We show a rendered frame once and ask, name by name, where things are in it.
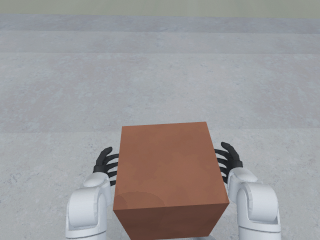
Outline robot left hand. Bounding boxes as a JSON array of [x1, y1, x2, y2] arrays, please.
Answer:
[[93, 146, 119, 186]]

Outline right robot forearm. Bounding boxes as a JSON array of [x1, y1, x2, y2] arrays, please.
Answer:
[[227, 167, 282, 240]]

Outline carton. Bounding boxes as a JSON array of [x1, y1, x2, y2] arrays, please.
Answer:
[[113, 121, 230, 240]]

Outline left robot forearm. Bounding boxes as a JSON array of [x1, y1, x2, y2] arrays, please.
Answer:
[[65, 172, 112, 240]]

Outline robot right hand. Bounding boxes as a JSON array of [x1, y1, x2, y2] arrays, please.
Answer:
[[214, 142, 243, 184]]

